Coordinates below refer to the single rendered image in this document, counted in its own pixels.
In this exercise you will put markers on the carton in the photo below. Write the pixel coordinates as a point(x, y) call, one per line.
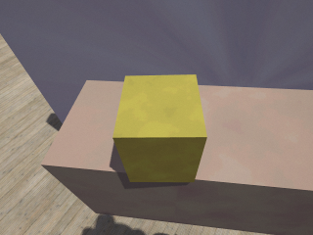
point(159, 130)

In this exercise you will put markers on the pedestal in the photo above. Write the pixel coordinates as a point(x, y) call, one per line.
point(255, 173)

